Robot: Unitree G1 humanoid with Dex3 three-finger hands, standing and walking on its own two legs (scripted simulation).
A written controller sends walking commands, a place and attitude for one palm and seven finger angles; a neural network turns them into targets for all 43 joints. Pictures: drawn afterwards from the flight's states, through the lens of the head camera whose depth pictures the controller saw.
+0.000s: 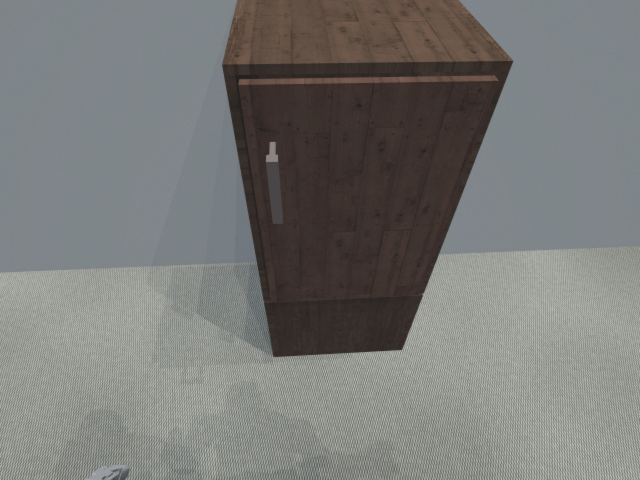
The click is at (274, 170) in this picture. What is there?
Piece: cupboard door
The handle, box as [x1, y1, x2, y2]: [266, 142, 282, 223]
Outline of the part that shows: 270,142 269,154 266,155 266,167 273,223 282,223 277,155 275,154 275,142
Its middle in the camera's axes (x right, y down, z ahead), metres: -0.08 -0.09 +0.68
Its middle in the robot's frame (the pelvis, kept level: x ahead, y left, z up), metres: +0.58 +0.11 +0.03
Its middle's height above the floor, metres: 0.80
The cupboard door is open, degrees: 0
